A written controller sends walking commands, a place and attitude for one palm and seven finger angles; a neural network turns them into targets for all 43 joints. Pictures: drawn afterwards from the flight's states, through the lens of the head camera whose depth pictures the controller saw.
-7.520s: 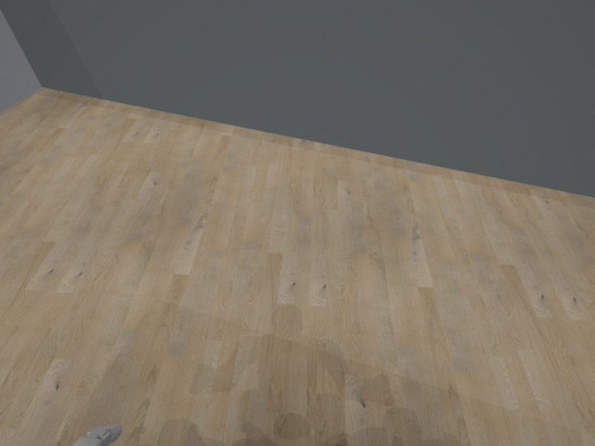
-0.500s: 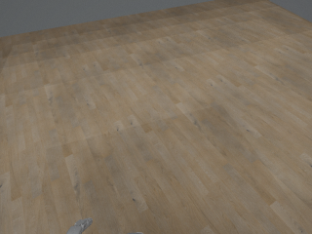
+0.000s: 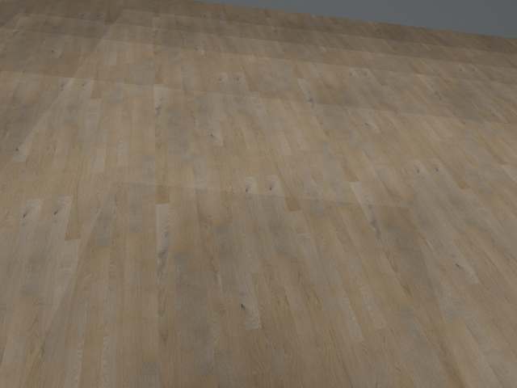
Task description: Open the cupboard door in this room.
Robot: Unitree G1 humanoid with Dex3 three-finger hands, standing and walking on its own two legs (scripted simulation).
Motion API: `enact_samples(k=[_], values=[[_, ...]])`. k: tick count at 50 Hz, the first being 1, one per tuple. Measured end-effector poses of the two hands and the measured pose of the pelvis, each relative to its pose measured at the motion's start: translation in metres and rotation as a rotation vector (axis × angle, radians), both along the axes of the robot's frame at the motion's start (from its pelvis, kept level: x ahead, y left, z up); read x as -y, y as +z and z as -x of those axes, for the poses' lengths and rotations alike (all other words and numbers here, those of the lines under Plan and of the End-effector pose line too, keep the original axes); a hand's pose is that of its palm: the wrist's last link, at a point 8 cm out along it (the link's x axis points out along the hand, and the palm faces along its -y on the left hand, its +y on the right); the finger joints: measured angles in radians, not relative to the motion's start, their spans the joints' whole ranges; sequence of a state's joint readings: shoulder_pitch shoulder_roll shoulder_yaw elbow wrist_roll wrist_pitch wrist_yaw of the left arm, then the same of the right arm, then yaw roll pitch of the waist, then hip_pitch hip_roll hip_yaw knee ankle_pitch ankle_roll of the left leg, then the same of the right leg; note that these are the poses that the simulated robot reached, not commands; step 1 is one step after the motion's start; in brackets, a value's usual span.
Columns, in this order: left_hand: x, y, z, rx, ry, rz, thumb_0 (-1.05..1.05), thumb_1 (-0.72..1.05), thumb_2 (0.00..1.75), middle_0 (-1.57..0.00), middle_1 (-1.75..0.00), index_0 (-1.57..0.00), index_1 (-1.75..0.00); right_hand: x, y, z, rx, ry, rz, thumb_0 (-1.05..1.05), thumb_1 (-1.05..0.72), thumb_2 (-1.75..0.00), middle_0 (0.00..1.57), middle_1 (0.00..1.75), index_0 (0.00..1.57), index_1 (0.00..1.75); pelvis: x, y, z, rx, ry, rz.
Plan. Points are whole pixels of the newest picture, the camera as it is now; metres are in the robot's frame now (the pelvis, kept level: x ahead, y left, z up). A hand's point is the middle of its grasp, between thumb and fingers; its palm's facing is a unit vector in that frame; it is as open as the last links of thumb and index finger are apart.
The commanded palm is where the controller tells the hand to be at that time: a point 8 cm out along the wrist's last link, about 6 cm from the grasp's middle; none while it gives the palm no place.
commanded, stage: turn or walk to find it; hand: left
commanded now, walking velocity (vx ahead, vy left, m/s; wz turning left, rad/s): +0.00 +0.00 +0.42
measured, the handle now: out of the picture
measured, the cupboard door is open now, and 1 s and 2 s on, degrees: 0 0 0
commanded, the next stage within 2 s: none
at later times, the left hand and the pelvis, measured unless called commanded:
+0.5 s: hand out of the picture +0.07 +0.21 -0.14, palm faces +0.17 -0.95 -0.24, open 7.4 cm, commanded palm none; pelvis -0.02 +0.00 +0.01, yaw +11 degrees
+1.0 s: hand out of the picture -0.10 +0.15 -0.15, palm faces +0.46 -0.85 -0.25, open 7.4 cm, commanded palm none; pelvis -0.04 -0.03 +0.01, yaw +26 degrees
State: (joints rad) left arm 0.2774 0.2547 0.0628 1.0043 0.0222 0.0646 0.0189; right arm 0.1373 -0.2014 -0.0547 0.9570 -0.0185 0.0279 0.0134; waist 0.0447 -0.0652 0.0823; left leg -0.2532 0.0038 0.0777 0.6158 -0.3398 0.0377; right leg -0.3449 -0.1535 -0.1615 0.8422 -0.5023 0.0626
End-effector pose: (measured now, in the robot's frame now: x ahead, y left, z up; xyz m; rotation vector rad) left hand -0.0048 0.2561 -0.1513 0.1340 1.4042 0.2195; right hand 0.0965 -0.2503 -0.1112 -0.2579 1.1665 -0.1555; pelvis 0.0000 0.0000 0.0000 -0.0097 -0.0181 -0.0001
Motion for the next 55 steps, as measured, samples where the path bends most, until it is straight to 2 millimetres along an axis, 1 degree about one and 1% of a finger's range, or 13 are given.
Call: enact_samples(k=[3, 6, 13, 20, 24, 28, 31, 36, 40, 43, 48, 52, 55], values=[[-0.014, 0.007, 0.002, -0.007, 0.016, 0.002, 0.01, 0.91, 0.90, -0.20, -0.30, -0.20, -0.30, -0.017, 0.011, -0.008, 0.031, 0.024, 0.004, 0.00, -0.91, -0.90, 0.20, 0.29, 0.20, 0.30, -0.010, 0.008, 0.001, -0.002, 0.021, 0.023], [-0.024, 0.015, -0.006, 0.041, 0.026, 0.001, 0.01, 0.91, 0.90, -0.19, -0.30, -0.20, -0.30, -0.031, 0.016, -0.009, 0.031, 0.047, -0.001, 0.00, -0.91, -0.90, 0.20, 0.30, 0.20, 0.30, -0.018, 0.015, 0.004, -0.004, 0.045, 0.032], [-0.034, 0.027, -0.032, 0.154, 0.038, -0.021, 0.01, 0.91, 0.90, -0.19, -0.30, -0.20, -0.30, -0.044, 0.011, 0.011, -0.015, 0.058, -0.026, 0.00, -0.91, -0.90, 0.21, 0.30, 0.21, 0.30, -0.024, 0.018, 0.010, -0.008, 0.099, 0.025], [-0.022, 0.038, -0.054, 0.230, 0.034, -0.040, 0.01, 0.91, 0.90, -0.19, -0.30, -0.20, -0.30, -0.032, -0.003, 0.052, -0.117, 0.042, -0.045, 0.00, -0.91, -0.90, 0.21, 0.30, 0.21, 0.30, -0.014, 0.017, 0.018, -0.018, 0.158, 0.014], [-0.005, 0.044, -0.061, 0.268, 0.033, -0.052, 0.01, 0.91, 0.90, -0.19, -0.30, -0.20, -0.30, -0.015, -0.012, 0.073, -0.180, 0.039, -0.054, 0.00, -0.91, -0.90, 0.21, 0.30, 0.21, 0.30, 0.000, 0.015, 0.023, -0.027, 0.192, 0.005], [0.016, 0.048, -0.058, 0.298, 0.049, -0.074, 0.00, 0.91, 0.90, -0.20, -0.30, -0.20, -0.30, 0.006, -0.025, 0.083, -0.222, 0.050, -0.071, 0.00, -0.91, -0.90, 0.20, 0.30, 0.20, 0.30, 0.019, 0.009, 0.026, -0.038, 0.225, -0.014], [0.031, 0.050, -0.041, 0.295, 0.069, -0.096, 0.00, 0.91, 0.90, -0.20, -0.30, -0.20, -0.30, 0.021, -0.034, 0.080, -0.232, 0.066, -0.083, 0.00, -0.91, -0.90, 0.20, 0.30, 0.20, 0.30, 0.033, 0.007, 0.029, -0.029, 0.248, -0.022], [0.049, 0.057, 0.001, 0.237, 0.154, -0.106, 0.00, 0.90, 0.90, -0.20, -0.30, -0.20, -0.30, 0.037, -0.031, 0.059, -0.223, 0.127, -0.083, 0.01, -0.91, -0.90, 0.20, 0.30, 0.20, 0.30, 0.045, 0.014, 0.029, -0.018, 0.309, -0.041], [0.058, 0.054, 0.031, 0.201, 0.226, -0.104, 0.01, 0.90, 0.90, -0.20, -0.30, -0.20, -0.30, 0.041, -0.030, 0.041, -0.221, 0.189, -0.067, 0.00, -0.91, -0.90, 0.20, 0.29, 0.20, 0.30, 0.048, 0.015, 0.029, -0.015, 0.362, -0.042], [0.063, 0.050, 0.055, 0.174, 0.283, -0.096, 0.01, 0.90, 0.90, -0.20, -0.30, -0.20, -0.30, 0.036, -0.028, 0.024, -0.224, 0.243, -0.050, 0.00, -0.91, -0.90, 0.20, 0.29, 0.20, 0.30, 0.048, 0.014, 0.029, -0.018, 0.394, -0.044], [0.067, 0.039, 0.102, 0.099, 0.370, -0.068, 0.00, 0.90, 0.90, -0.20, -0.30, -0.20, -0.30, 0.009, -0.024, -0.014, -0.178, 0.343, -0.031, 0.00, -0.91, -0.90, 0.20, 0.29, 0.20, 0.30, 0.039, 0.012, 0.034, -0.023, 0.438, -0.043], [0.062, 0.023, 0.145, 0.032, 0.442, -0.037, 0.00, 0.90, 0.90, -0.20, -0.30, -0.20, -0.30, -0.031, -0.018, -0.048, -0.089, 0.433, -0.023, 0.01, -0.91, -0.90, 0.20, 0.29, 0.20, 0.30, 0.025, 0.005, 0.042, -0.022, 0.475, -0.026], [0.053, 0.007, 0.174, -0.011, 0.492, -0.017, 0.00, 0.90, 0.90, -0.20, -0.30, -0.20, -0.30, -0.062, -0.012, -0.066, -0.009, 0.495, -0.021, 0.00, -0.91, -0.90, 0.20, 0.29, 0.20, 0.30, 0.014, -0.003, 0.048, -0.018, 0.494, -0.026]])
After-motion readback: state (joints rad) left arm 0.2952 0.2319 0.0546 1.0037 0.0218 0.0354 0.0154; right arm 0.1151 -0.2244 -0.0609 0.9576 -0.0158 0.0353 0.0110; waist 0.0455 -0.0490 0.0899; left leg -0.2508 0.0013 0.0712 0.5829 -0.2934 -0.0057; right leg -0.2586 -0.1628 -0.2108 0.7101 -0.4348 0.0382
